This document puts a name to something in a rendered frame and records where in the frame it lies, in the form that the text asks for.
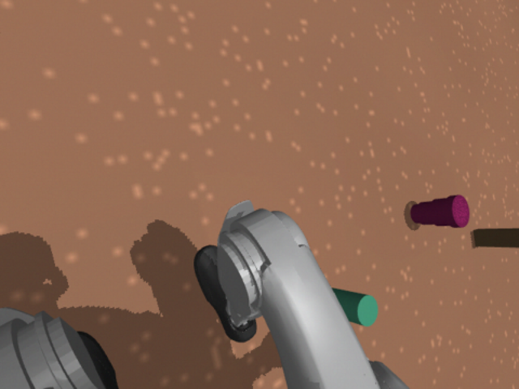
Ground right robot hand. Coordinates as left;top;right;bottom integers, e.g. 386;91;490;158
367;358;409;389

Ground left robot foot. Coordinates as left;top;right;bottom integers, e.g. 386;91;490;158
77;331;118;389

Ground right robot foot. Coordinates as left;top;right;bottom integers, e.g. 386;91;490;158
194;246;257;343

